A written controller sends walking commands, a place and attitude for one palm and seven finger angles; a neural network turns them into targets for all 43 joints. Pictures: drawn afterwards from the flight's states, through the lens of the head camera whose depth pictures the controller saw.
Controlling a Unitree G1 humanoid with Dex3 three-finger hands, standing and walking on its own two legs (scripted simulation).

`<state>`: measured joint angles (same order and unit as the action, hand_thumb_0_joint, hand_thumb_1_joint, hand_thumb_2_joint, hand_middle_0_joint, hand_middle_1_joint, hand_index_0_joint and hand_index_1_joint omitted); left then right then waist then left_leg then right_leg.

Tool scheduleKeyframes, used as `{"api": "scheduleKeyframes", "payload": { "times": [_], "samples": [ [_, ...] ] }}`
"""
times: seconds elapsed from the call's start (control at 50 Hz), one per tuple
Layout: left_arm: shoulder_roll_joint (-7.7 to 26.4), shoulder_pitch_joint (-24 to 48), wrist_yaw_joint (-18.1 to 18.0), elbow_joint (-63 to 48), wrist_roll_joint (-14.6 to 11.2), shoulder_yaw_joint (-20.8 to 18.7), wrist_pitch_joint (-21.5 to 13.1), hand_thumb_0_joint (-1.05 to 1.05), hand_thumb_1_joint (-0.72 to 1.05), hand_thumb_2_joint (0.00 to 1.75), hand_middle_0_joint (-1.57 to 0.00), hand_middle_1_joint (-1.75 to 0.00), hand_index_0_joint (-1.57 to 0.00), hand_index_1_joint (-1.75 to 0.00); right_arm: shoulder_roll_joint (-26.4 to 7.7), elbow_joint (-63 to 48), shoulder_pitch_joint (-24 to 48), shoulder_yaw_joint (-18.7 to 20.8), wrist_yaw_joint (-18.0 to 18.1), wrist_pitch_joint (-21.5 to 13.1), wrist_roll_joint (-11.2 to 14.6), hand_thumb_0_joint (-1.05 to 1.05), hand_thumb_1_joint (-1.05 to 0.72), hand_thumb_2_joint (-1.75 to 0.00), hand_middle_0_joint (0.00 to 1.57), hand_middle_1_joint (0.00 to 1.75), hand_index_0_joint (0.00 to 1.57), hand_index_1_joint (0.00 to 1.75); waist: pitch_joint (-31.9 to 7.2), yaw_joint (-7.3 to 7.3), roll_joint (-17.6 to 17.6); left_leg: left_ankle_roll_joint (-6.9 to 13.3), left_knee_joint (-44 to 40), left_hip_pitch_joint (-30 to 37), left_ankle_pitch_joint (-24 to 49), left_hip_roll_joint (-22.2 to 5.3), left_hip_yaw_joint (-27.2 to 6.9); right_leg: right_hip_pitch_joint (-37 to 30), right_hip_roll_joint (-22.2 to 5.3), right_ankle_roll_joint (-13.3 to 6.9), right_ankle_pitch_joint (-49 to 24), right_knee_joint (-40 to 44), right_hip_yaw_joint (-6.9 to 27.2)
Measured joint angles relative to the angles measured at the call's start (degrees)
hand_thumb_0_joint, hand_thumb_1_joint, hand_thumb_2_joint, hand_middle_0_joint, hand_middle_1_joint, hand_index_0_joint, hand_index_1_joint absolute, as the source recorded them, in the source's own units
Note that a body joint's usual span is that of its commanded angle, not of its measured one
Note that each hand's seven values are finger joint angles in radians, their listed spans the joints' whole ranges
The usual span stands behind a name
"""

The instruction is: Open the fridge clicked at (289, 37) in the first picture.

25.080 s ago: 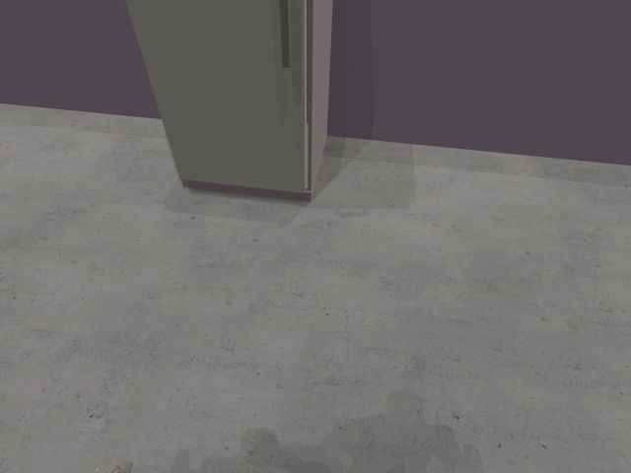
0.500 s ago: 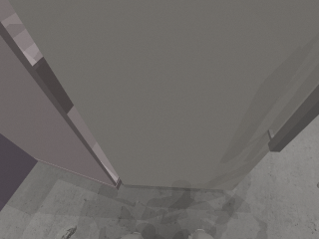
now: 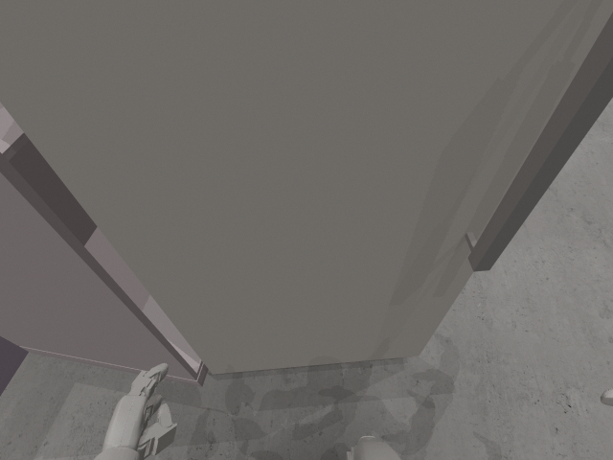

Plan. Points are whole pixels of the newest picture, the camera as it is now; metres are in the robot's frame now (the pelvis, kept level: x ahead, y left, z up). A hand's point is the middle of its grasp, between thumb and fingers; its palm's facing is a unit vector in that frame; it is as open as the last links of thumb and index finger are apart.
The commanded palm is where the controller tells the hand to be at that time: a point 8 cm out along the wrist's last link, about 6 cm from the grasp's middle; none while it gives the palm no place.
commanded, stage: draw the hand back to the body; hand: right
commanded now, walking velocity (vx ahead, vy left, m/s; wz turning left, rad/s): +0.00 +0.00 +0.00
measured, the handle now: (537, 146) +0.42 -0.26 +0.19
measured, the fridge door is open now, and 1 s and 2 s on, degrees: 75 75 75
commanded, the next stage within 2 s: step back with the hand held close in 1.58 s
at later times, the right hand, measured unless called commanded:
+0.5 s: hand out of the picture +0.21 -0.33 +0.12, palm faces +0.07 +1.00 -0.03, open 14.6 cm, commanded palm +0.17 -0.37 +0.15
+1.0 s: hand out of the picture +0.22 -0.29 +0.18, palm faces +0.50 +0.79 -0.35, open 10.8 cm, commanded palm +0.17 -0.32 +0.20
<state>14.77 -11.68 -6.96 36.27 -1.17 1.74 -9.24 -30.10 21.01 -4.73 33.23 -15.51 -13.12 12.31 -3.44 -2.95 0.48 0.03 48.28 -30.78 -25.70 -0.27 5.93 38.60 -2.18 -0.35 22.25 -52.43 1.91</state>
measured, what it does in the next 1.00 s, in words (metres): stands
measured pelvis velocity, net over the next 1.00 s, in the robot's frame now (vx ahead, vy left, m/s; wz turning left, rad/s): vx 0.01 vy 0.00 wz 0.04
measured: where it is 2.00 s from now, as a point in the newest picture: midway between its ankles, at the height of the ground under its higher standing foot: outside the picture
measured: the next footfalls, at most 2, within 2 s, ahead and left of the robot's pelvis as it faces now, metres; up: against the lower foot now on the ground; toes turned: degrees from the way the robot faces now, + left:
none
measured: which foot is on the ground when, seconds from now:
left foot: down 0.00-1.00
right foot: down 0.00-1.00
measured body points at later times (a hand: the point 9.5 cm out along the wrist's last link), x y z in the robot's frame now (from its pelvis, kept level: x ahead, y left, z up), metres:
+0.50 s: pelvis -0.01 -0.02 +0.01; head -0.01 -0.03 +0.46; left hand +0.14 +0.25 -0.04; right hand +0.20 -0.38 +0.12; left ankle -0.01 +0.12 -0.69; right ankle +0.04 -0.11 -0.69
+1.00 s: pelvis +0.01 +0.00 +0.05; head -0.01 +0.01 +0.50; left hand +0.20 +0.22 -0.03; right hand +0.19 -0.33 +0.20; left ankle -0.01 +0.12 -0.69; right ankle +0.04 -0.11 -0.69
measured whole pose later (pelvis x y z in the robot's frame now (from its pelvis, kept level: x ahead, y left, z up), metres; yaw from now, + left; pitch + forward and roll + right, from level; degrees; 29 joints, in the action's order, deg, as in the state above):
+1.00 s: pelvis +0.01 +0.00 +0.05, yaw +2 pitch -5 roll +0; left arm 12.4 -9.5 -5.5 39.9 0.4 2.4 -9.3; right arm -19.6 -12.8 -21.4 20.0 9.0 -2.7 3.7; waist 1.8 -4.3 2.0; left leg -0.7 21.5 -1.9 -14.2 -1.2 1.7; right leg 6.9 -0.4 -0.8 11.0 -23.2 -2.5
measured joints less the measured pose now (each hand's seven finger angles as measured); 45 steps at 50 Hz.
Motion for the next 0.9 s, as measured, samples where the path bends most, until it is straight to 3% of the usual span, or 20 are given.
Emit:
{"api": "scheduleKeyframes", "payload": {
  "times": [0.02,0.04,0.12,0.22,0.28,0.34,0.42,0.52,0.54,0.6,0.64,0.7,0.78,0.9],
  "samples": [
    [0.0,0.0,-0.2,0.4,0.0,0.1,-0.2,0.01,0.9,0.9,-0.2,-0.3,-0.21,-0.3,0.0,0.3,0.5,-0.1,-0.1,-0.1,0.0,-0.01,0.55,-0.2,0.25,1.15,0.26,1.15,0.1,-0.13,0.0,0.0,0.2,-0.2,0.0,0.0,0.1,0.2,0.1,0.0,0.0,-0.1,0.1],
    [0.1,0.1,-0.4,0.9,-0.3,0.3,-0.4,0.01,0.9,0.9,-0.2,-0.3,-0.21,-0.3,0.2,0.9,1.2,-0.1,-1.4,0.0,1.7,-0.01,0.55,-0.2,0.25,1.15,0.26,1.15,0.3,-0.13,0.2,0.1,0.2,-0.1,0.0,0.0,0.3,0.2,0.1,0.1,-0.1,-0.2,0.3],
    [0.1,-0.3,-1.5,2.5,-1.6,0.9,-1.3,0.01,0.9,0.9,-0.2,-0.3,-0.21,-0.3,0.7,2.3,3.8,-0.2,-10.7,2.1,7.6,-0.01,0.55,-0.2,0.25,1.15,0.26,1.15,1.0,-0.08,0.5,0.2,-1.1,1.8,0.6,0.3,0.6,-1.4,-0.1,0.1,-0.5,0.5,0.6],
    [0.3,-1.2,-1.3,1.0,-2.5,1.1,-2.7,0.01,0.9,0.9,-0.2,-0.3,-0.21,-0.3,-1.8,2.0,2.5,-0.2,-21.3,3.5,12.3,-0.01,0.55,-0.2,0.25,1.15,0.26,1.15,0.7,2.05,0.6,0.1,-3.3,4.3,1.8,0.7,-0.5,-4.4,-0.6,0.0,-1.1,2.6,-0.4],
    [0.9,-2.3,-0.2,-1.4,-2.8,0.7,-3.5,0.01,0.9,0.9,-0.2,-0.3,-0.21,-0.3,-3.9,1.6,0.2,1.3,-23.6,4.9,14.2,-0.01,0.55,-0.2,0.25,1.15,0.26,1.15,0.3,3.13,0.6,-0.1,-3.7,4.8,2.2,0.8,-1.5,-5.5,-0.8,-0.1,-1.3,3.4,-1.5],
    [1.7,-3.8,0.7,-3.2,-3.2,0.0,-4.3,0.01,0.9,0.9,-0.2,-0.3,-0.21,-0.3,-4.1,0.3,-1.8,2.5,-22.7,6.4,15.8,-0.01,0.55,-0.2,0.25,1.15,0.26,1.15,0.0,3.26,0.9,-0.4,-4.0,5.2,2.6,0.7,-2.1,-6.1,-0.8,-0.3,-1.6,4.0,-2.1],
    [2.7,-5.4,1.2,-3.7,-3.6,-0.8,-5.1,0.01,0.9,0.9,-0.2,-0.3,-0.21,-0.3,-1.9,-3.9,-4.8,2.0,-20.1,7.4,16.1,-0.01,0.55,-0.2,0.25,1.15,0.26,1.15,-0.1,2.48,1.1,-0.8,-4.7,6.0,3.1,0.4,-2.4,-6.9,-0.5,-0.7,-1.9,4.4,-2.4],
    [2.1,-5.7,0.3,-2.4,-3.7,-0.4,-5.7,0.01,0.9,0.9,-0.2,-0.3,-0.21,-0.3,2.2,-11.8,-7.7,-1.6,-16.2,8.2,14.3,-0.01,0.52,-0.22,0.24,1.13,0.25,1.13,0.7,1.41,0.8,-1.2,-6.4,8.7,3.9,-0.1,-2.1,-9.2,0.1,-1.2,-2.7,5.7,-2.2],
    [1.8,-5.5,0.0,-2.1,-3.0,-0.2,-5.6,0.01,0.9,0.9,-0.2,-0.3,-0.21,-0.3,2.6,-13.6,-7.9,-2.8,-12.7,8.3,11.2,-0.01,0.5,-0.23,0.25,1.12,0.25,1.12,1.1,1.09,0.7,-1.2,-7.1,9.6,4.2,-0.2,-2.1,-10.1,0.2,-1.2,-3.0,6.3,-2.1],
    [0.5,-3.7,-0.6,-0.7,-0.9,0.9,-4.8,0.01,0.9,0.9,-0.2,-0.3,-0.21,-0.3,4.5,-19.3,-9.0,-6.5,3.4,9.4,2.7,-0.01,0.44,-0.26,0.25,1.08,0.25,1.08,2.7,1.01,0.4,-1.0,-10.6,13.1,5.8,-0.5,-2.0,-13.5,0.8,-1.1,-4.5,9.8,-2.0],
    [-0.4,-2.4,-0.7,-0.1,-0.1,1.5,-4.5,0.01,0.9,0.9,-0.2,-0.3,-0.21,-0.3,6.2,-23.2,-11.0,-8.1,11.8,9.9,-1.0,-0.01,0.39,-0.28,0.24,1.05,0.25,1.05,3.4,1.04,0.4,-0.9,-13.2,15.2,7.1,-0.7,-2.3,-15.8,1.2,-1.2,-5.9,12.7,-2.3],
    [-1.8,-1.1,-0.3,1.0,0.7,1.8,-4.2,0.01,0.9,0.9,-0.2,-0.3,-0.21,-0.3,8.0,-28.3,-13.8,-9.9,19.5,9.7,-4.7,-0.01,0.29,-0.33,0.24,1.0,0.25,1.0,3.6,0.52,0.6,-1.0,-16.7,17.9,8.6,-1.1,-3.0,-19.0,1.7,-1.5,-7.6,16.8,-3.0],
    [-2.9,0.5,0.3,2.4,1.0,1.8,-2.9,0.01,0.9,0.9,-0.2,-0.3,-0.21,-0.3,9.0,-30.2,-14.8,-11.5,23.7,9.0,-7.1,-0.01,0.16,-0.39,0.24,0.92,0.25,0.92,4.2,-0.59,0.9,-1.3,-20.3,21.5,9.9,-1.6,-3.6,-23.4,2.2,-1.6,-9.3,21.5,-3.7],
    [-3.1,2.1,0.9,3.7,1.2,1.5,-0.9,0.01,0.9,0.9,-0.2,-0.3,-0.21,-0.3,10.0,-30.1,-14.3,-12.4,24.9,9.9,-8.3,0.0,-0.05,-0.49,0.23,0.8,0.24,0.8,5.2,-1.45,1.4,-1.2,-24.5,26.1,11.2,-1.5,-4.1,-28.7,2.3,-1.2,-10.9,26.7,-4.3]
  ]
}}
